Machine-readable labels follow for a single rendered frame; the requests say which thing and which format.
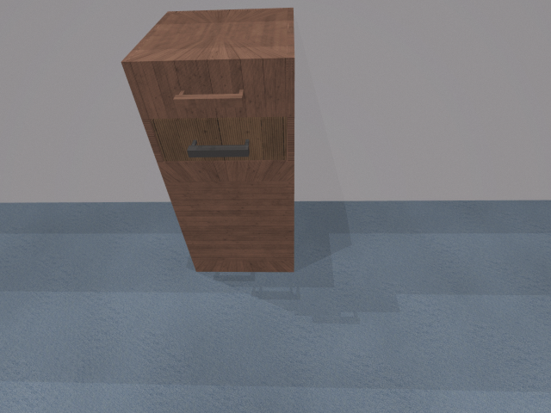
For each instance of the cabinet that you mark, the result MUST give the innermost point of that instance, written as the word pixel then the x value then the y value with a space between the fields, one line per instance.
pixel 238 215

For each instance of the drawer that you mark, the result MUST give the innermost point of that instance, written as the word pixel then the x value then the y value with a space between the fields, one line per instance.
pixel 267 136

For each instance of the handle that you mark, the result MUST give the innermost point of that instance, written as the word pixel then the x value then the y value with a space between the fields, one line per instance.
pixel 195 150
pixel 209 101

